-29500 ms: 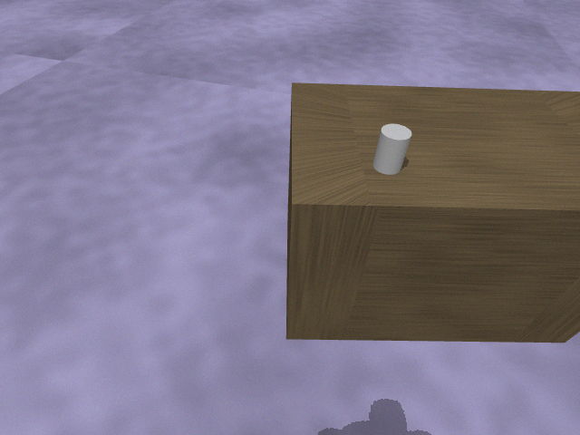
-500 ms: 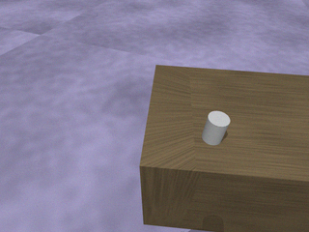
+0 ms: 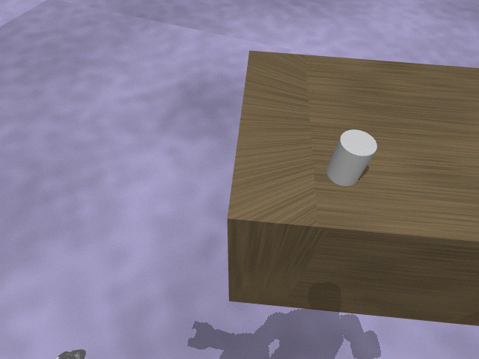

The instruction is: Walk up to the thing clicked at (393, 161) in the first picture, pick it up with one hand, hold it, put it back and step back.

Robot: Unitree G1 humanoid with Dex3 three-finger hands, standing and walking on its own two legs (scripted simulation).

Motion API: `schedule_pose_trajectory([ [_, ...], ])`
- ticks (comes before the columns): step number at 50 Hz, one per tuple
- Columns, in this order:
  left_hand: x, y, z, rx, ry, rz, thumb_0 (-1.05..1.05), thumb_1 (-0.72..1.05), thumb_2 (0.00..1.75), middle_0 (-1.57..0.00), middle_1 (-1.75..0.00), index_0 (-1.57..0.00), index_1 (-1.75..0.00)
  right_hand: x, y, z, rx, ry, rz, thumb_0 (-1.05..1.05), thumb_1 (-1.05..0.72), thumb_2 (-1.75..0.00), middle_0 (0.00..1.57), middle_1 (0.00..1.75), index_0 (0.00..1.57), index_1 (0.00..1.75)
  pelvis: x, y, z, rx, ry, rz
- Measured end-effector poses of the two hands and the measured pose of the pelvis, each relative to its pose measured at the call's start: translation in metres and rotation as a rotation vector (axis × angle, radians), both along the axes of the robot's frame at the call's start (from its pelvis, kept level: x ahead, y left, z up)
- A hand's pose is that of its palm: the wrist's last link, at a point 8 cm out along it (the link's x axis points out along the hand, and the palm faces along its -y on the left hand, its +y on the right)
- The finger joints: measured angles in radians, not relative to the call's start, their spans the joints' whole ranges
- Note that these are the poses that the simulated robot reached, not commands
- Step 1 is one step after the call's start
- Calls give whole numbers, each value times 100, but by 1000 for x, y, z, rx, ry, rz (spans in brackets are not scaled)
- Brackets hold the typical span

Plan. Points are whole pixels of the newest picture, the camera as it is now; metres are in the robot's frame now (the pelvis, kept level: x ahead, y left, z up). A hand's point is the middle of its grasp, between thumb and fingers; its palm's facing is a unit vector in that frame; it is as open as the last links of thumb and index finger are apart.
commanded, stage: step back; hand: right
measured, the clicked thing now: (349, 158) +0.54 -0.22 -0.02
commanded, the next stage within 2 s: none
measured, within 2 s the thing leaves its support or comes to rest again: neither
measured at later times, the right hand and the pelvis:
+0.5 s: hand out of the picture +0.01 -0.22 -0.15, palm faces +0.04 +0.91 -0.41, open 7.4 cm; pelvis -0.08 +0.05 -0.01, yaw -4 degrees
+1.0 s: hand out of the picture -0.11 -0.22 -0.15, palm faces -0.06 +0.90 -0.44, open 7.4 cm; pelvis -0.20 +0.05 -0.01, yaw +0 degrees
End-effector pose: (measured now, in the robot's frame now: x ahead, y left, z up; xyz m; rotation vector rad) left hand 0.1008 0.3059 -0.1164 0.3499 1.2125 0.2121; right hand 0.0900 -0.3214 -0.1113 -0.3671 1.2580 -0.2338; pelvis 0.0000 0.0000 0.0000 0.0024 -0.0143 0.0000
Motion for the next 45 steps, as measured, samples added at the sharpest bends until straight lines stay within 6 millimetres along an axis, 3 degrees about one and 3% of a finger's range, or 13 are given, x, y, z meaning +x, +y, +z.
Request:
schedule_pose_trajectory([
  [6,8,33,-23,-14,-58,-22,1,90,90,-21,-30,-20,-30,-43,20,0,-67,34,-1,0,-91,-90,21,30,20,30,-24,30,-17,-7,3,12],
  [11,0,38,-23,-39,-58,-16,1,91,90,-20,-30,-20,-30,-81,46,15,-63,86,-13,0,-91,-90,21,30,20,30,-37,40,-5,-32,0,13],
  [19,-43,41,-18,-48,9,-53,1,91,90,-21,-30,-20,-30,-89,61,17,-58,-7,-45,1,-90,-90,21,30,20,30,-58,52,0,-27,-2,-42],
  [30,-94,34,0,22,-3,-77,1,91,90,-21,-30,-20,-30,-104,50,-13,28,-119,-46,1,-90,-90,21,30,20,30,-101,39,-11,-23,-29,-74],
  [38,-126,26,20,25,-69,-50,1,91,90,-21,-30,-20,-30,-131,43,-1,28,-106,-6,1,-91,-90,21,30,20,30,-133,33,1,33,-5,-64],
  [45,-146,33,11,2,-137,-60,1,90,90,-21,-30,-20,-30,-170,45,-1,-33,-67,43,1,-91,-90,21,30,20,30,-172,44,-7,5,0,-9],
])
